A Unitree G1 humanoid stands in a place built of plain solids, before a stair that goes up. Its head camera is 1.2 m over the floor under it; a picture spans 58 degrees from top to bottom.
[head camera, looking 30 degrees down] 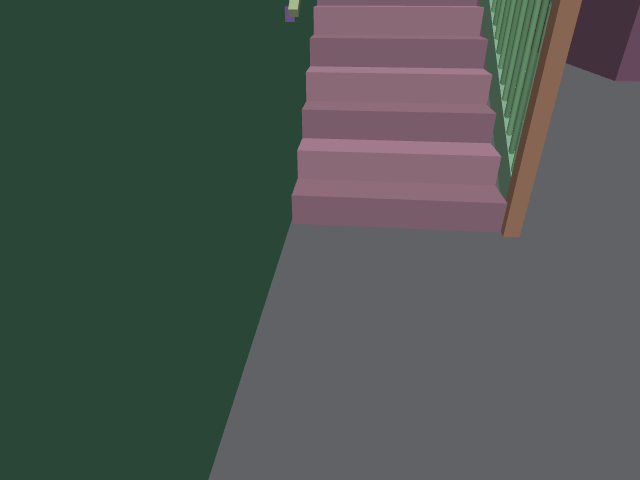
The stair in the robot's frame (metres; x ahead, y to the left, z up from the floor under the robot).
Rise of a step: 0.18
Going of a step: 0.25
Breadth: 1.20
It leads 5 degrees to the right of straight ahead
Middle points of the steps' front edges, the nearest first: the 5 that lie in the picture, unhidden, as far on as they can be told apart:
2.22 -0.43 0.18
2.47 -0.46 0.37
2.72 -0.48 0.55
2.97 -0.50 0.73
3.22 -0.53 0.92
